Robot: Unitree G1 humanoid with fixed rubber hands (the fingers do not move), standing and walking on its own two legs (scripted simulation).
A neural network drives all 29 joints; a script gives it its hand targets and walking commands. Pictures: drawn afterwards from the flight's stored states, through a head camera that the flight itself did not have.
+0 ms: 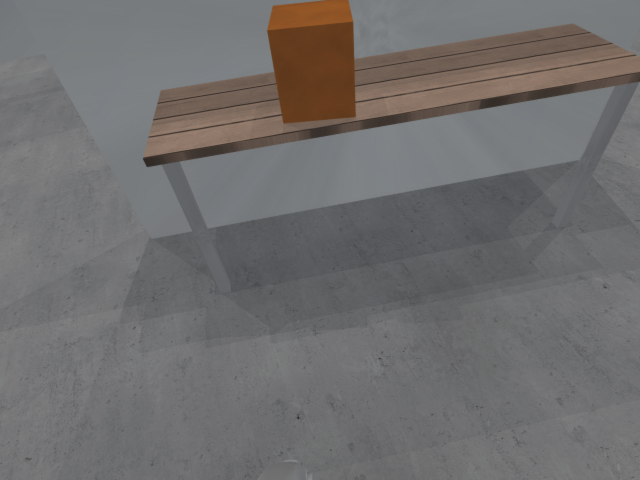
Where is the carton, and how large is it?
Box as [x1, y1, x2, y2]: [267, 0, 355, 123]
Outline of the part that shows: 348,0 323,0 275,5 272,7 267,32 283,123 355,116 352,18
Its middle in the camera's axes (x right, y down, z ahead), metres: -0.02 -0.51 +1.10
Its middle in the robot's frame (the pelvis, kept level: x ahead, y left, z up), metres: +1.17 +0.08 +0.03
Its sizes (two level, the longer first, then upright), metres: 0.210 0.200 0.250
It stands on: a table, 0.67 m high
